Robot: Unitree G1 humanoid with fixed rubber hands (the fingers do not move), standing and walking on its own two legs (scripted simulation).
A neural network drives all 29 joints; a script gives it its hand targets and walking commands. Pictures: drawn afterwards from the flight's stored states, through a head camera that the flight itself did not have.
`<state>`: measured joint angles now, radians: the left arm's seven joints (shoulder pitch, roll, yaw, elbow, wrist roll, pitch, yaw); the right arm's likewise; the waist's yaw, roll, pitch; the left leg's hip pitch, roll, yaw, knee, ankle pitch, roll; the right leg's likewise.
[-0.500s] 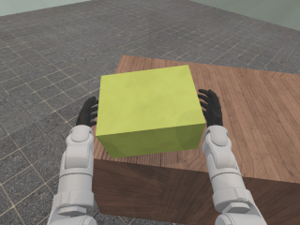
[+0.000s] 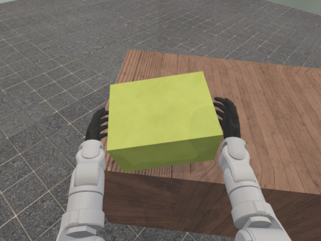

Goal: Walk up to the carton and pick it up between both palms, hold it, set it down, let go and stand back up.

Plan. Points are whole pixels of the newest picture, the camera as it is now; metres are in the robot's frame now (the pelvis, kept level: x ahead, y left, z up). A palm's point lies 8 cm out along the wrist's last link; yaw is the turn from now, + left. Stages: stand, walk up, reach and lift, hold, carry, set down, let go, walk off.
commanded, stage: set down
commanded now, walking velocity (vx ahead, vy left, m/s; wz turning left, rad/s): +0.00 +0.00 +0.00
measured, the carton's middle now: (162, 122) +0.42 +0.01 +0.07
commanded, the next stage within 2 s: none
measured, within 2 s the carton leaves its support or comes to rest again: neither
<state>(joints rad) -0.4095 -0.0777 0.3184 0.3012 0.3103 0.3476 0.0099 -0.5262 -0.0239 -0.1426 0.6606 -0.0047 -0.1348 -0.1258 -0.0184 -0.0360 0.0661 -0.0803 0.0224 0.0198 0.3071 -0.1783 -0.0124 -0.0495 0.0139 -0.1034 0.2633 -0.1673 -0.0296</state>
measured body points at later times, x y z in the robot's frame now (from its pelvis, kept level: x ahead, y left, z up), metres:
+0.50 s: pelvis -0.01 +0.00 +0.00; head +0.00 +0.00 +0.45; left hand +0.37 +0.16 +0.05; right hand +0.39 -0.18 +0.09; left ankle -0.01 +0.12 -0.75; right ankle -0.01 -0.09 -0.75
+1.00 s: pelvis +0.01 +0.00 +0.00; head +0.08 -0.01 +0.44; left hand +0.40 +0.16 +0.00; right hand +0.43 -0.18 +0.04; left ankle -0.01 +0.12 -0.75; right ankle -0.01 -0.09 -0.75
